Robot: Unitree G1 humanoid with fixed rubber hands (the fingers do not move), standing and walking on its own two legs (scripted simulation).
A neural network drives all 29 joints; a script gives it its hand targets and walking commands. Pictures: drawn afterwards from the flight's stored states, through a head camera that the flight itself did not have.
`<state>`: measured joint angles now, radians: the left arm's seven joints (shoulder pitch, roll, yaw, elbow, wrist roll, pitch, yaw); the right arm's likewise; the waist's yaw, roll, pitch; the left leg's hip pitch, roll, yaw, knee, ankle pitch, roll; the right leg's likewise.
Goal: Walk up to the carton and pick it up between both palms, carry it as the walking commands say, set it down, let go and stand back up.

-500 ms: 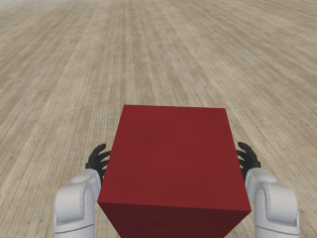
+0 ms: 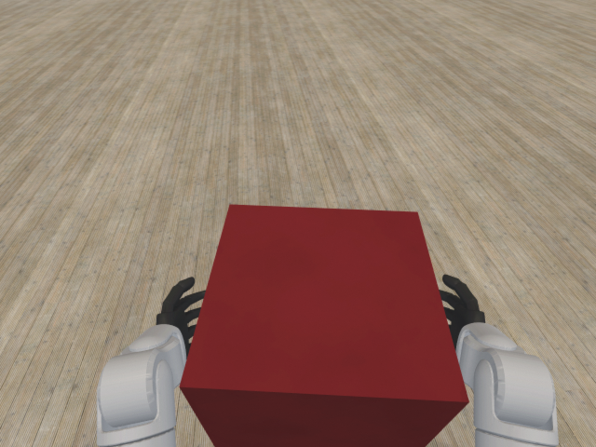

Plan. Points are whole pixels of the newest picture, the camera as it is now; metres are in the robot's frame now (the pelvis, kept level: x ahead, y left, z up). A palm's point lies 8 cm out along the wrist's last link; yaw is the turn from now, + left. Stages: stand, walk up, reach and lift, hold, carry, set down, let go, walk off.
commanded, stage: carry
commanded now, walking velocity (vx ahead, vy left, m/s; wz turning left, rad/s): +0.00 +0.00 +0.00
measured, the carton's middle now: (317, 338) +0.28 +0.00 +0.01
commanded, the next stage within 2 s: none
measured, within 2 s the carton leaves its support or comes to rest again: neither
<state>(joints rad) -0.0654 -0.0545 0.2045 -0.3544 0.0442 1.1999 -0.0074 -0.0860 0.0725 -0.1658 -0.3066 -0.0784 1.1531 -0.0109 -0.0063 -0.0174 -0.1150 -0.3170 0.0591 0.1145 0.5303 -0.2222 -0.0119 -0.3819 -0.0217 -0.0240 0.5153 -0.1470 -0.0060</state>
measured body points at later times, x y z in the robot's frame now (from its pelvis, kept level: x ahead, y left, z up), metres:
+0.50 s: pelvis +0.01 +0.01 -0.01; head +0.03 +0.02 +0.44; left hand +0.29 +0.16 +0.05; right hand +0.24 -0.20 +0.06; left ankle +0.04 +0.13 -0.73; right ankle +0.05 -0.10 -0.71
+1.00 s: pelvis -0.01 -0.03 -0.01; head +0.06 -0.05 +0.44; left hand +0.31 -0.02 +0.04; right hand +0.11 -0.32 +0.05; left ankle +0.06 +0.09 -0.70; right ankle +0.00 -0.11 -0.73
